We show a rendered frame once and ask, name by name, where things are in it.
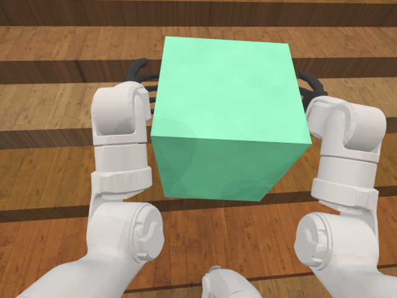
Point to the right robot hand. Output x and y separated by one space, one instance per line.
315 84

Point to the left robot hand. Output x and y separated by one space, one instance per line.
131 76

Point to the left robot upper arm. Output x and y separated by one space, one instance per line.
121 238

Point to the robot right forearm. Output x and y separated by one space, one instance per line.
351 137

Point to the carton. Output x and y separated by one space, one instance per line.
228 120

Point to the right robot upper arm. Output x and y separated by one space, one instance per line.
342 252

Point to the robot left forearm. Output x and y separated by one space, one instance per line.
119 115

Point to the right robot thigh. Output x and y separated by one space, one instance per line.
226 283

